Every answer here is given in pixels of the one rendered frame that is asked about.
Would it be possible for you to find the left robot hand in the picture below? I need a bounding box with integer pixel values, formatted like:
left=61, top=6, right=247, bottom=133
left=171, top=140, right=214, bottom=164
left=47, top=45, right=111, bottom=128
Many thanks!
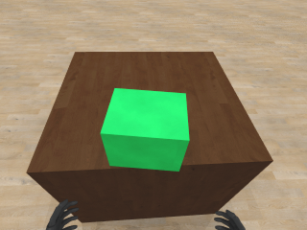
left=46, top=199, right=79, bottom=230

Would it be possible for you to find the carton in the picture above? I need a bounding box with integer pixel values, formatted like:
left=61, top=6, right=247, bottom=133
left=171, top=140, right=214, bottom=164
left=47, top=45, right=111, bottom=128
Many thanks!
left=100, top=88, right=190, bottom=172

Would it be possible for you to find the pedestal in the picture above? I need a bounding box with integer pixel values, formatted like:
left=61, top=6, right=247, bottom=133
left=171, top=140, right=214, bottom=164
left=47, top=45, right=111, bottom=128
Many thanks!
left=26, top=52, right=273, bottom=223

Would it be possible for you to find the right robot hand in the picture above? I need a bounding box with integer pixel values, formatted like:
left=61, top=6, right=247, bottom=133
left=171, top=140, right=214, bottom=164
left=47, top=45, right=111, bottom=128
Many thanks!
left=214, top=209, right=246, bottom=230

